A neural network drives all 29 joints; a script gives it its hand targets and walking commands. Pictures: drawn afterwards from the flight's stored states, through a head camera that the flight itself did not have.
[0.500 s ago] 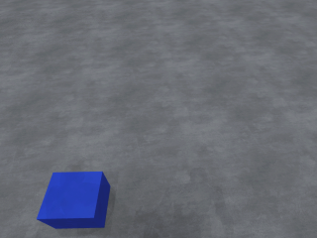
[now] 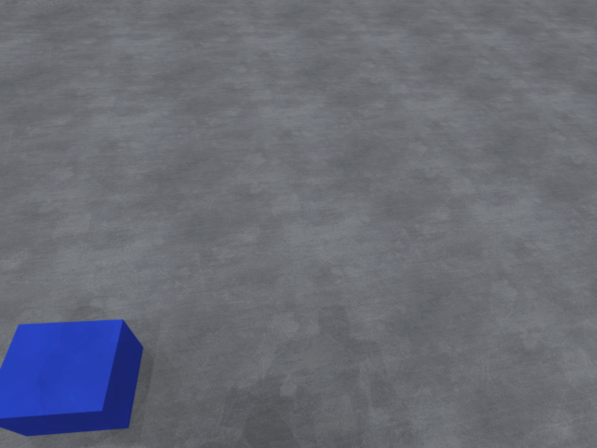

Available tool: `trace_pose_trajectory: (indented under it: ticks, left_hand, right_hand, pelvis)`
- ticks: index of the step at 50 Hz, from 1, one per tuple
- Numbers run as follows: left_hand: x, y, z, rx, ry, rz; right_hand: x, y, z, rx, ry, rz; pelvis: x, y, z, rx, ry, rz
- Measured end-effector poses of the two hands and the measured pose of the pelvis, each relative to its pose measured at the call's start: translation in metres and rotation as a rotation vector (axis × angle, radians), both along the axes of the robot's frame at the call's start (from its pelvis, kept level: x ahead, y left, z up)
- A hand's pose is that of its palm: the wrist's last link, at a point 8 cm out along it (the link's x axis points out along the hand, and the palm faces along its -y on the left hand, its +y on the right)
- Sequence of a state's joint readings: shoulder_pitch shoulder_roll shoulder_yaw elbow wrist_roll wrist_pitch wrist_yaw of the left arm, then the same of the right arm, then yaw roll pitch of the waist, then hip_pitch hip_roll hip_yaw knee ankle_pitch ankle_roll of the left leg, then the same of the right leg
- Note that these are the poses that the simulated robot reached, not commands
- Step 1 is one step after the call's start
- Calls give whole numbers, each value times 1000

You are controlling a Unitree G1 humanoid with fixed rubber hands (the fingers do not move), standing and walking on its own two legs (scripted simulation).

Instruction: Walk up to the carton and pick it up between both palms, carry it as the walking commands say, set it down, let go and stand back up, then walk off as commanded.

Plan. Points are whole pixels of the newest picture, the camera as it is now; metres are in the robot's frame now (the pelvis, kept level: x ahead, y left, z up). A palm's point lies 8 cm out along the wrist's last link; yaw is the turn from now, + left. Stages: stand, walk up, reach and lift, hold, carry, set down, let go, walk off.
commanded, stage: walk off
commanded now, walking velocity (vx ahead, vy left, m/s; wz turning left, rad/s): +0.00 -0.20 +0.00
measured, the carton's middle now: (75, 377) +0.43 +0.58 -0.67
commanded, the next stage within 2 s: stand in 1.16 s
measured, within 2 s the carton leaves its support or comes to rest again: neither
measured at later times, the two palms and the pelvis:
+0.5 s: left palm out of the picture +0.02 +0.11 -0.16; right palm out of the picture +0.05 -0.37 -0.12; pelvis -0.01 -0.12 -0.01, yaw +1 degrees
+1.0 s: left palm out of the picture +0.05 -0.01 -0.12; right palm out of the picture +0.01 -0.55 -0.14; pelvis -0.02 -0.27 +0.00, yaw +1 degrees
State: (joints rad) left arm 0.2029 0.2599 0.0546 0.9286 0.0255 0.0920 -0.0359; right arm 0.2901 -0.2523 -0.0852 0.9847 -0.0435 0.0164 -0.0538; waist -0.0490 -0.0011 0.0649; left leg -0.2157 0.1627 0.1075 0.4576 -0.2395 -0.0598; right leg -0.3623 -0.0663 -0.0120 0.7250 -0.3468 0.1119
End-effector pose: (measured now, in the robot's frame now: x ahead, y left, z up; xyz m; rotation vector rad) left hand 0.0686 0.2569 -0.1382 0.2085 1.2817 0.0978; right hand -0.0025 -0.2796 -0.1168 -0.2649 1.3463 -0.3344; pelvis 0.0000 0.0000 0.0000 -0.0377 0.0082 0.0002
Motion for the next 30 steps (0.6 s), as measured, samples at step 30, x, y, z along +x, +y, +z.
trace_pose_trajectory:
  ticks: [30]
  left_hand:
    - [-48,-148,-12,-36,29,68]
  right_hand:
    - [15,-123,8,2,-47,57]
  pelvis:
    - [-11,-141,3,-9,-10,14]
